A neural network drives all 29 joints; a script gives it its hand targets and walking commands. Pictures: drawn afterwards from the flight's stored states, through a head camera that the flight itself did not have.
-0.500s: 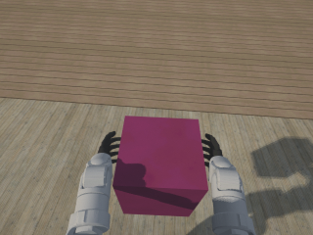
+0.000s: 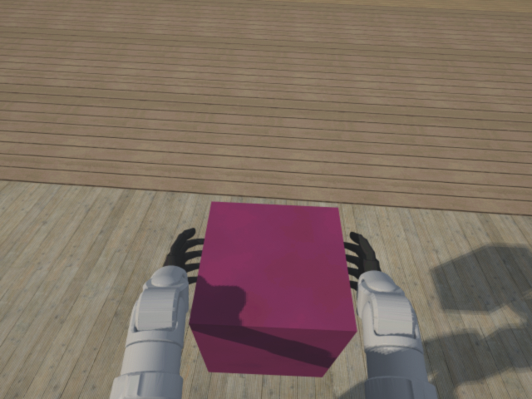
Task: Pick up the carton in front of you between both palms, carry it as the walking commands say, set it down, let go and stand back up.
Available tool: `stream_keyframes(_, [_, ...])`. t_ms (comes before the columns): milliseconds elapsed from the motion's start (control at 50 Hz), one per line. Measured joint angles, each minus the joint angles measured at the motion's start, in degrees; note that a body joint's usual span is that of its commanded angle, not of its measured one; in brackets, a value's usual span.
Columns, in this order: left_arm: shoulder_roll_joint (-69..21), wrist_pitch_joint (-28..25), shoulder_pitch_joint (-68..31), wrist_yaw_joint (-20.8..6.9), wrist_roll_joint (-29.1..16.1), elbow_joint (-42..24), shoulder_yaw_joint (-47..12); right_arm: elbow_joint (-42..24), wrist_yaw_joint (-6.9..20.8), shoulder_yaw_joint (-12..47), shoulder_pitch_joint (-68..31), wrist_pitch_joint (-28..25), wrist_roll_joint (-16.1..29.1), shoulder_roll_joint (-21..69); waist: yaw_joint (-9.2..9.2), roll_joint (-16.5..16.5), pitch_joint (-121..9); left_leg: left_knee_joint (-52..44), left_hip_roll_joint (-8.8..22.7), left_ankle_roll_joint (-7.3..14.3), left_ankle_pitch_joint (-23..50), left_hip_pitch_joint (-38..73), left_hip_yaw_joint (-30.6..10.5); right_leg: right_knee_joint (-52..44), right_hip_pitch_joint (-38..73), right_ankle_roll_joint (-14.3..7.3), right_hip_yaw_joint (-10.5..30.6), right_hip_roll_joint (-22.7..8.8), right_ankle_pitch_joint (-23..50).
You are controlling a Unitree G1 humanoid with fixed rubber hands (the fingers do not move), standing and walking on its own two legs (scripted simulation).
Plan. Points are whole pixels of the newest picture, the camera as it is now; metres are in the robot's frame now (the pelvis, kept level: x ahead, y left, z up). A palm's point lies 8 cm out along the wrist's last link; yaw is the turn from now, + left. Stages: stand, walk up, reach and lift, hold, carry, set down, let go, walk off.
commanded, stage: hold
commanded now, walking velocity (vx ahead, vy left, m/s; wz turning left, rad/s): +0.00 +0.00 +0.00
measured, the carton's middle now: (269, 294) +0.30 +0.00 -0.03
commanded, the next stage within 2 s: carry in 1.28 s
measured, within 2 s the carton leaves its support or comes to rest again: neither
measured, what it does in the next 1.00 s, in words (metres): stands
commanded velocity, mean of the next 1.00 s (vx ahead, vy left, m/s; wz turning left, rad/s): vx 0.00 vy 0.00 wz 0.00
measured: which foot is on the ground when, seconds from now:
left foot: down 0.00-1.00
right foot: down 0.00-1.00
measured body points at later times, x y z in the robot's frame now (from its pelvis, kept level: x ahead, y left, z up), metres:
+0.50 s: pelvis -0.01 +0.00 +0.00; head -0.05 +0.00 +0.45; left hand +0.29 +0.15 +0.04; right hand +0.29 -0.15 +0.04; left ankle +0.01 +0.13 -0.75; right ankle +0.01 -0.13 -0.75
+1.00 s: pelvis +0.00 +0.00 +0.00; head -0.04 +0.00 +0.45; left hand +0.29 +0.15 +0.04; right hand +0.29 -0.15 +0.04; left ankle +0.01 +0.13 -0.75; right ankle +0.01 -0.13 -0.75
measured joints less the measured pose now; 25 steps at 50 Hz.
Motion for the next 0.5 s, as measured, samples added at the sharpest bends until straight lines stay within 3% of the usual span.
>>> stream_keyframes(160, [-0.3,2.0,-1.6,-0.4,0.8,1.4,1.2,1.4,0.5,-1.3,-1.5,1.9,-0.9,0.3,0.08,0.0,0.8,0.8,0.0,0.0,0.0,0.6,0.1,1.0,0.5,0.0,0.1,0.0,-0.1])
stream_keyframes(500, [-1.0,1.3,-4.2,-0.7,1.7,3.1,3.4,3.1,0.7,-3.5,-4.2,1.2,-1.7,1.0,0.16,0.0,1.3,2.0,-0.1,-0.1,-0.1,-0.5,0.0,2.2,-0.6,-0.1,0.0,0.1,-0.2])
